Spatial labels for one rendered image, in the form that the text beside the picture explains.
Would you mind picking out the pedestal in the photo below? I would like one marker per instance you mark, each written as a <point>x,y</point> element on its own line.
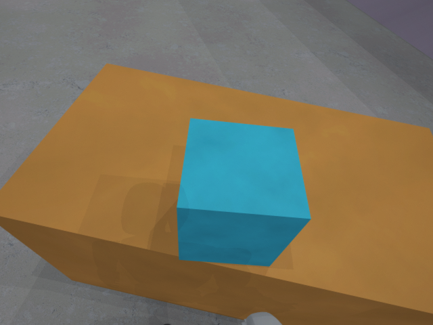
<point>97,199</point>

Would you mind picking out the carton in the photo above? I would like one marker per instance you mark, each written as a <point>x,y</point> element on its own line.
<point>242,198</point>

